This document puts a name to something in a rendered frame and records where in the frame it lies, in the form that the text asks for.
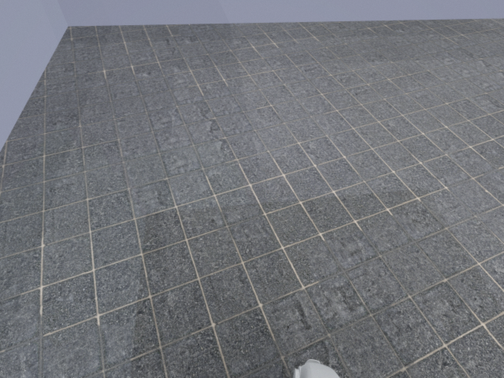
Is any robot right thigh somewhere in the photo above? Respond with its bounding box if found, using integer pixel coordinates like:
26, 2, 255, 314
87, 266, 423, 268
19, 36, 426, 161
293, 362, 339, 378

